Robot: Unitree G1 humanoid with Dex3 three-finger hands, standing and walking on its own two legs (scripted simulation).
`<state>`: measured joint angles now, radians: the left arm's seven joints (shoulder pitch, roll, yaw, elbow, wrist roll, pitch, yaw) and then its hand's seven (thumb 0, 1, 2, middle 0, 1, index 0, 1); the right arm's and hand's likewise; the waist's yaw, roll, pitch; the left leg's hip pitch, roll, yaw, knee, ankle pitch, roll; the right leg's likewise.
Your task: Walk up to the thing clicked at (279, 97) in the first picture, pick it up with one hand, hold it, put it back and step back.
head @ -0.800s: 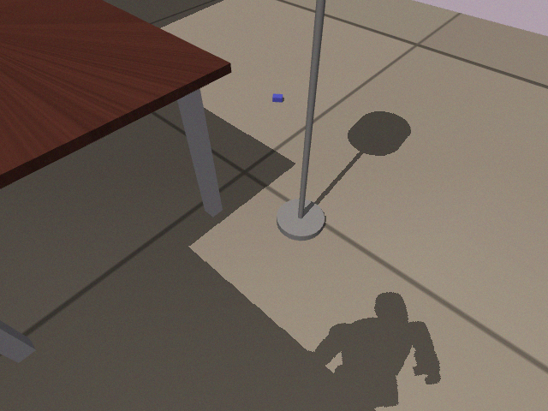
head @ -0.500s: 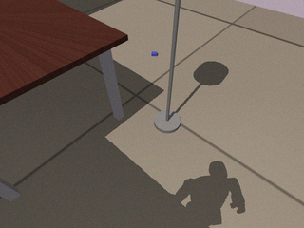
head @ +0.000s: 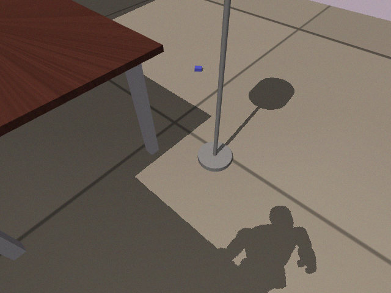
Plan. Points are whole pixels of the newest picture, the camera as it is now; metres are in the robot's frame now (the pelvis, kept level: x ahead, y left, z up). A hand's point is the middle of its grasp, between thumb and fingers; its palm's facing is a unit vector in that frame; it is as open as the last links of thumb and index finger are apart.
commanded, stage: stand
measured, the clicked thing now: (198, 68) +2.04 -0.02 -0.77
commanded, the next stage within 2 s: walk up in 0.32 s
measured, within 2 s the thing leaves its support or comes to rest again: neither
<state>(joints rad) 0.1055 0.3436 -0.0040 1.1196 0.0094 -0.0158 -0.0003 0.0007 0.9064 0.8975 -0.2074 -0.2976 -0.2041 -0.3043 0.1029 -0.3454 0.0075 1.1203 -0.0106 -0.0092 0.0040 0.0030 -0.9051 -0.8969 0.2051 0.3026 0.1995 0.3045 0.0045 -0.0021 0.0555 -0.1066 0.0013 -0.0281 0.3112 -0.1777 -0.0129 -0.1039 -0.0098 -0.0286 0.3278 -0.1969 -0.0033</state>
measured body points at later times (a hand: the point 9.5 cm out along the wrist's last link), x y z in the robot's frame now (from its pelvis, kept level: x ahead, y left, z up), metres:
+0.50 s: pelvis -0.02 +0.02 -0.01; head +0.03 +0.02 +0.44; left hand +0.08 +0.32 -0.14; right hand +0.08 -0.31 -0.12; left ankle -0.01 +0.15 -0.72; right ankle -0.01 -0.12 -0.75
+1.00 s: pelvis -0.03 +0.04 -0.03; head +0.00 +0.01 +0.42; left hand +0.22 +0.28 -0.12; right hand -0.16 -0.28 -0.14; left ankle +0.02 +0.16 -0.73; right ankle -0.09 -0.07 -0.75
